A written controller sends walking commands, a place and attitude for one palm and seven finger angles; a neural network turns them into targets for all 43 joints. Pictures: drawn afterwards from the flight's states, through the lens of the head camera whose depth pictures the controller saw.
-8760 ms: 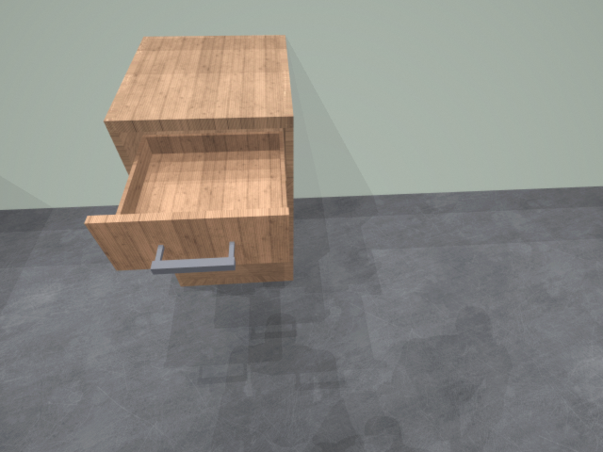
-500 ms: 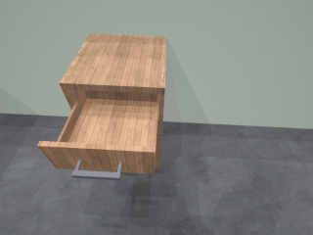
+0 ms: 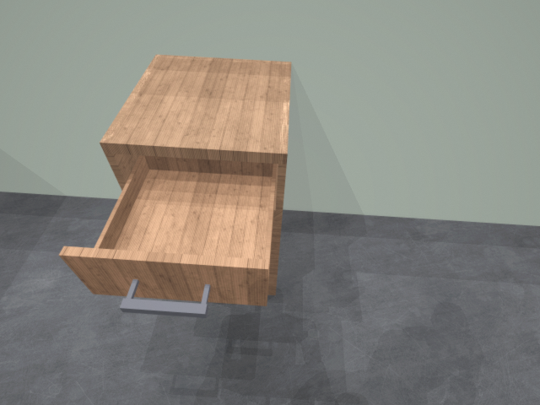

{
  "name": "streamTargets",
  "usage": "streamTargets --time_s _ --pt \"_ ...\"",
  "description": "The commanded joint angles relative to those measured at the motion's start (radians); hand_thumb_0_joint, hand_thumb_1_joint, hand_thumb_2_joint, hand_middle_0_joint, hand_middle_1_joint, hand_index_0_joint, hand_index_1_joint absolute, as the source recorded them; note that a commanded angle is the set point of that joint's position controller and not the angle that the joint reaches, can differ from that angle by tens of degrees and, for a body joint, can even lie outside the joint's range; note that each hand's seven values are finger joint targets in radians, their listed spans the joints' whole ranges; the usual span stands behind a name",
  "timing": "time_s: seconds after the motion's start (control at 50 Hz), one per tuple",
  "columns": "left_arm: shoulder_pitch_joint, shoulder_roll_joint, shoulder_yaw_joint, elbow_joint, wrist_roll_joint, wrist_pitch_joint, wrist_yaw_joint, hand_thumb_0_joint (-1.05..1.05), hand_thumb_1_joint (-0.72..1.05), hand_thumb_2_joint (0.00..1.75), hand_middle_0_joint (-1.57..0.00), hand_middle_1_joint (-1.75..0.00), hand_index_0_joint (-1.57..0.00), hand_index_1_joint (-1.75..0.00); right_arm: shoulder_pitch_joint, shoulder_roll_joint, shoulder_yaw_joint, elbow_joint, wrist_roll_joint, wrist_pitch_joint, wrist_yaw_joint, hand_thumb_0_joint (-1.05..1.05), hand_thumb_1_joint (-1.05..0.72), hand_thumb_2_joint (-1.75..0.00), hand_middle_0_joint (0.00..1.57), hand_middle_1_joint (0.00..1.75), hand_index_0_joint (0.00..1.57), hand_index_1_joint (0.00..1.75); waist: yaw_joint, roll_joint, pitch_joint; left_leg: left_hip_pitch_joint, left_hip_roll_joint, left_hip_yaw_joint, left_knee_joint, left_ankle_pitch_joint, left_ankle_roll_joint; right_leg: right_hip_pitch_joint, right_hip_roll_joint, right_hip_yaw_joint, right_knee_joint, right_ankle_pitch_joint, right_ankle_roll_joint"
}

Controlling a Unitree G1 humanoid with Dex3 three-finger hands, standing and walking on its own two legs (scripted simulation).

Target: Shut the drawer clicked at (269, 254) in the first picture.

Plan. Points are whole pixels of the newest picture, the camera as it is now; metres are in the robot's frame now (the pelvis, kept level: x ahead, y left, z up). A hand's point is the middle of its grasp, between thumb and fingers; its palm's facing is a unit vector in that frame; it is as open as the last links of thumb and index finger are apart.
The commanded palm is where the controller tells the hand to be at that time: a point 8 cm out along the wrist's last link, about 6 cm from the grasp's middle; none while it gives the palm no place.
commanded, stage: come to a stop and stand still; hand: left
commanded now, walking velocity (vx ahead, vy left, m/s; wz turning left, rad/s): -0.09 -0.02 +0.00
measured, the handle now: (167, 297) +0.32 +0.23 -0.14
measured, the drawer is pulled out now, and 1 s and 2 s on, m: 0.28 0.28 0.28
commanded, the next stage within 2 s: look again from close up in 0.84 s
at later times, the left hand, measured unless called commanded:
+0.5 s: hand out of the picture +0.01 +0.18 -0.17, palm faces -0.02 -0.97 -0.23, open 7.3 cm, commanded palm none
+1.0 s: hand out of the picture -0.04 +0.17 -0.17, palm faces -0.03 -0.98 -0.19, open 7.3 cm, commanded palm none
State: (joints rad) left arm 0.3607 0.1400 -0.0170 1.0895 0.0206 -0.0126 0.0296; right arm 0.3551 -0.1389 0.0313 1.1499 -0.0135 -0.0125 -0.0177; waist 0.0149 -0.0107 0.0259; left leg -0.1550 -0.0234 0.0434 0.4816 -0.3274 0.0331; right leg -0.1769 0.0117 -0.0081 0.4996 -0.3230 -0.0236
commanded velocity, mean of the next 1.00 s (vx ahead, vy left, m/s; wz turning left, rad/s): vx -0.03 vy -0.01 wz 0.00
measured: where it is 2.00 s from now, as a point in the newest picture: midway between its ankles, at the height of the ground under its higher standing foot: outside the picture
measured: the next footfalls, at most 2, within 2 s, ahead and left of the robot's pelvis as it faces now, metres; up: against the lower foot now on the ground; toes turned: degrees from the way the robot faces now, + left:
none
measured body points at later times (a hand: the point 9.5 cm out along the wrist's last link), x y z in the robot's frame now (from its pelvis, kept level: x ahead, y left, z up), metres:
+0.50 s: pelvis -0.02 +0.00 +0.00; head -0.01 +0.00 +0.45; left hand +0.01 +0.23 -0.15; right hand +0.00 -0.23 -0.16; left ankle -0.04 +0.10 -0.74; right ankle -0.03 -0.11 -0.74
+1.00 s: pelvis -0.03 +0.00 +0.00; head -0.02 -0.01 +0.45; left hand -0.04 +0.22 -0.15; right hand -0.06 -0.23 -0.16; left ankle -0.04 +0.10 -0.74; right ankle -0.04 -0.11 -0.74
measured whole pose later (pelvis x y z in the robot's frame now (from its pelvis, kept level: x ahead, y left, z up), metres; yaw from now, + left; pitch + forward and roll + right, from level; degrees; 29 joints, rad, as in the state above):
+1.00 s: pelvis -0.03 +0.00 +0.00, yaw -1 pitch +0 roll +1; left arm 0.33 0.15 -0.04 1.07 0.01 -0.01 0.03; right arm 0.34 -0.17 0.03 1.11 -0.01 -0.01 -0.01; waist 0.00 0.00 0.03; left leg -0.19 -0.02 0.06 0.45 -0.26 0.03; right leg -0.22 0.02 0.01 0.48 -0.26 -0.02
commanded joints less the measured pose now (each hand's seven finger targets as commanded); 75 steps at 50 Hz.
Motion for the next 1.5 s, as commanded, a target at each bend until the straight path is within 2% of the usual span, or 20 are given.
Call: streamTargets --time_s 0.0,0.04,0.06,0.14,0.26,0.34,0.36,0.38,0.4,0.42,0.44,0.48,0.52,0.6,0.68,0.74,0.9,1.12,1.2,1.48 --pt "0.062 0.064 0.009 -0.019 -0.011 -0.021 0.019 0.00 0.90 0.90 -0.20 -0.30 -0.20 -0.30 0.099 -0.081 -0.011 -0.013 0.004 -0.038 -0.023 0.00 -0.90 -0.90 0.20 0.30 0.20 0.30 -0.013 0.042 0.011 0.062 0.138 -0.094 -0.058 0.560 0.030 -0.024 -0.106 0.072 -0.035 0.359 -0.050" --pt "0.067 0.064 0.007 -0.015 -0.018 -0.022 0.026 0.00 0.90 0.90 -0.20 -0.30 -0.20 -0.30 0.100 -0.088 -0.013 -0.012 0.007 -0.041 -0.032 0.00 -0.90 -0.90 0.20 0.30 0.20 0.30 -0.011 0.052 -0.012 0.095 0.153 -0.102 -0.046 0.796 0.029 0.010 -0.108 0.072 -0.025 0.441 -0.039" --pt "0.067 0.072 0.010 -0.013 -0.019 -0.021 0.028 0.00 0.90 0.90 -0.20 -0.30 -0.20 -0.30 0.097 -0.094 -0.015 -0.017 0.010 -0.042 -0.035 0.00 -0.90 -0.90 0.20 0.30 0.20 0.30 -0.011 0.049 -0.027 0.112 0.154 -0.102 -0.044 0.851 0.025 0.023 -0.112 0.069 -0.019 0.469 -0.036" --pt "0.048 0.089 0.018 -0.028 -0.019 -0.013 0.031 0.00 0.90 0.90 -0.20 -0.30 -0.20 -0.30 0.077 -0.105 -0.028 -0.038 0.015 -0.037 -0.041 0.00 -0.90 -0.90 0.20 0.30 0.20 0.30 -0.011 0.041 -0.027 0.143 0.157 -0.098 -0.059 0.913 0.017 0.023 -0.111 0.062 -0.013 0.490 -0.024" --pt "0.017 0.093 0.025 -0.046 -0.017 0.001 0.029 0.00 0.90 0.90 -0.20 -0.30 -0.20 -0.30 0.034 -0.104 -0.035 -0.051 0.015 -0.030 -0.038 0.00 -0.90 -0.90 0.20 0.30 0.20 0.30 -0.010 0.028 -0.004 0.128 0.159 -0.103 -0.102 0.782 0.015 0.014 -0.107 0.071 -0.039 0.400 -0.010" --pt "0.008 0.099 0.020 -0.047 -0.013 -0.001 0.024 0.00 0.90 0.90 -0.20 -0.30 -0.20 -0.30 0.007 -0.104 -0.034 -0.050 0.013 -0.029 -0.029 0.00 -0.90 -0.90 0.20 0.30 0.20 0.30 -0.008 -0.012 0.008 0.096 0.143 -0.098 -0.131 0.550 0.016 0.017 -0.111 0.085 -0.081 0.348 -0.011" --pt "0.041 0.144 0.032 -0.024 0.007 -0.026 0.055 0.00 0.90 0.90 -0.20 -0.30 -0.20 -0.30 -0.082 -0.170 -0.056 -0.127 0.018 -0.023 -0.017 0.00 -0.90 -0.90 0.20 0.30 0.20 0.30 0.006 -0.033 0.000 0.032 0.160 -0.059 0.091 0.684 -0.021 -0.012 -0.143 0.084 -0.073 0.676 0.021" --pt "0.009 0.170 0.041 -0.079 -0.007 -0.028 0.050 0.00 0.90 0.90 -0.20 -0.30 -0.20 -0.30 -0.039 -0.127 -0.053 -0.166 0.007 -0.016 -0.009 0.00 -0.90 -0.90 0.20 0.30 0.20 0.30 -0.024 -0.045 -0.060 -0.030 0.107 -0.073 0.044 0.259 -0.018 0.050 -0.172 0.132 -0.050 0.559 -0.019" --pt "-0.039 0.152 0.028 -0.089 -0.011 -0.027 0.039 0.00 0.90 0.90 -0.20 -0.30 -0.20 -0.30 -0.059 -0.105 -0.048 -0.162 0.007 -0.014 -0.009 0.00 -0.90 -0.90 0.20 0.30 0.20 0.30 -0.032 0.002 -0.011 -0.053 0.096 -0.075 -0.030 0.128 -0.014 -0.001 -0.171 0.150 -0.052 0.451 -0.033" --pt "-0.063 0.154 0.023 -0.103 -0.011 -0.030 0.030 0.00 0.90 0.90 -0.20 -0.30 -0.20 -0.30 -0.038 -0.104 -0.042 -0.163 0.000 -0.014 -0.004 0.00 -0.90 -0.90 0.20 0.30 0.20 0.30 -0.037 0.055 -0.034 -0.049 0.092 -0.073 -0.038 0.138 -0.012 -0.001 -0.151 0.138 -0.054 0.350 -0.046" --pt "-0.061 0.151 0.024 -0.112 -0.012 -0.027 0.025 0.00 0.90 0.90 -0.20 -0.30 -0.20 -0.30 -0.028 -0.111 -0.040 -0.172 -0.001 -0.011 -0.003 0.00 -0.90 -0.90 0.20 0.30 0.20 0.30 -0.040 0.055 -0.034 -0.050 0.101 -0.087 -0.041 0.147 -0.005 -0.021 -0.129 0.130 -0.061 0.238 -0.048" --pt "-0.064 0.149 0.021 -0.113 -0.011 -0.021 0.020 0.00 0.90 0.90 -0.20 -0.30 -0.20 -0.30 -0.035 -0.126 -0.038 -0.174 0.000 -0.014 -0.004 0.00 -0.90 -0.90 0.20 0.30 0.20 0.30 -0.034 0.058 -0.008 -0.052 0.120 -0.107 -0.066 0.189 0.007 -0.039 -0.102 0.114 -0.056 0.178 -0.042" --pt "-0.066 0.145 0.018 -0.114 -0.008 -0.015 0.015 0.00 0.90 0.90 -0.20 -0.30 -0.20 -0.30 -0.045 -0.138 -0.036 -0.181 0.000 -0.015 -0.003 0.00 -0.90 -0.90 0.20 0.30 0.20 0.30 -0.029 0.058 0.034 -0.084 0.125 -0.120 -0.097 0.135 0.013 -0.062 -0.088 0.118 -0.073 0.098 -0.039" --pt "-0.056 0.149 0.014 -0.115 -0.006 -0.007 0.009 0.00 0.90 0.90 -0.20 -0.30 -0.20 -0.30 -0.044 -0.151 -0.034 -0.182 -0.002 -0.009 0.003 0.00 -0.90 -0.90 0.20 0.30 0.20 0.30 -0.025 -0.022 0.126 -0.140 0.108 -0.123 -0.142 -0.054 0.010 -0.126 -0.084 0.142 -0.126 -0.079 -0.035" --pt "-0.038 0.150 0.014 -0.115 -0.005 -0.004 0.006 0.00 0.90 0.90 -0.20 -0.30 -0.20 -0.30 -0.025 -0.155 -0.032 -0.169 -0.004 -0.007 0.006 0.00 -0.90 -0.90 0.20 0.30 0.20 0.30 -0.023 -0.035 0.124 -0.140 0.104 -0.121 -0.156 -0.091 0.011 -0.148 -0.081 0.149 -0.139 -0.130 -0.031" --pt "-0.025 0.143 0.014 -0.109 -0.006 -0.006 0.006 0.00 0.90 0.90 -0.20 -0.30 -0.20 -0.30 -0.016 -0.149 -0.029 -0.152 -0.003 -0.013 0.004 0.00 -0.90 -0.90 0.20 0.30 0.20 0.30 -0.020 0.003 0.088 -0.118 0.111 -0.122 -0.164 -0.056 0.013 -0.124 -0.080 0.141 -0.128 -0.068 -0.031" --pt "0.005 0.125 0.007 -0.064 -0.011 -0.016 0.008 0.00 0.90 0.90 -0.20 -0.30 -0.20 -0.30 0.014 -0.127 -0.020 -0.093 0.005 -0.026 -0.003 0.00 -0.90 -0.90 0.20 0.30 0.20 0.30 -0.019 -0.003 0.002 -0.042 0.115 -0.089 -0.120 0.140 0.010 -0.056 -0.096 0.133 -0.109 0.124 -0.031" --pt "0.026 0.102 0.003 -0.014 -0.012 -0.016 0.015 0.00 0.90 0.90 -0.20 -0.30 -0.20 -0.30 0.028 -0.099 -0.017 -0.033 0.008 -0.028 -0.016 0.00 -0.90 -0.90 0.20 0.30 0.20 0.30 -0.018 0.023 0.028 -0.001 0.128 -0.083 -0.108 0.291 0.007 -0.035 -0.096 0.114 -0.093 0.267 -0.031" --pt "0.028 0.096 0.002 -0.006 -0.012 -0.016 0.016 0.00 0.90 0.90 -0.20 -0.30 -0.20 -0.30 0.022 -0.095 -0.017 -0.029 0.008 -0.025 -0.017 0.00 -0.90 -0.90 0.20 0.30 0.20 0.30 -0.017 0.013 0.054 -0.003 0.127 -0.077 -0.113 0.267 0.003 -0.043 -0.101 0.117 -0.107 0.269 -0.030" --pt "0.027 0.098 0.007 -0.014 -0.010 -0.017 0.017 0.00 0.90 0.90 -0.20 -0.30 -0.20 -0.30 0.008 -0.094 -0.019 -0.022 0.008 -0.024 -0.017 0.00 -0.90 -0.90 0.20 0.30 0.20 0.30 -0.017 -0.001 0.046 0.026 0.128 -0.075 -0.130 0.269 0.000 -0.030 -0.104 0.115 -0.127 0.279 -0.028"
